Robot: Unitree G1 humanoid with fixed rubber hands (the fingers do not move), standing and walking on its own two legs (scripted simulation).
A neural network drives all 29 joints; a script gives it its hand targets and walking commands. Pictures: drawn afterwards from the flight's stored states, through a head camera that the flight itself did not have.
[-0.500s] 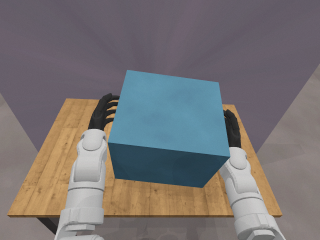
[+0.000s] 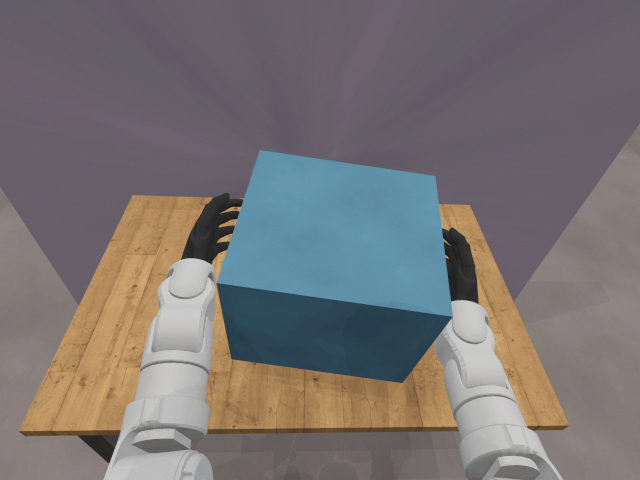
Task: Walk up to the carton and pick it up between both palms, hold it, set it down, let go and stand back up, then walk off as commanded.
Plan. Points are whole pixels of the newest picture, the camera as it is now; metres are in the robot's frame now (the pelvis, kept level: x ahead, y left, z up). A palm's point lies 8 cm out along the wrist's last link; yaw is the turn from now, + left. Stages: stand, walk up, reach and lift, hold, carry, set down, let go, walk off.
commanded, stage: set down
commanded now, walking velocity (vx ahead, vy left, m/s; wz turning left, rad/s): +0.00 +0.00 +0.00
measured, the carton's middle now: (332, 268) +0.38 -0.02 +0.07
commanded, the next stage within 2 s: none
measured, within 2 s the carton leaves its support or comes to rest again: rests again in 1.60 s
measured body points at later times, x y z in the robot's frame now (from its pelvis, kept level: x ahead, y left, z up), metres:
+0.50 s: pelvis +0.00 +0.00 +0.00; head +0.01 +0.02 +0.45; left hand +0.41 +0.13 +0.07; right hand +0.34 -0.19 +0.05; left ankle +0.01 +0.12 -0.75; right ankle -0.02 -0.14 -0.75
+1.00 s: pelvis +0.01 +0.00 +0.00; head +0.05 +0.03 +0.45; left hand +0.42 +0.13 +0.03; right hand +0.33 -0.19 +0.01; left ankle +0.01 +0.12 -0.75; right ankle -0.02 -0.14 -0.75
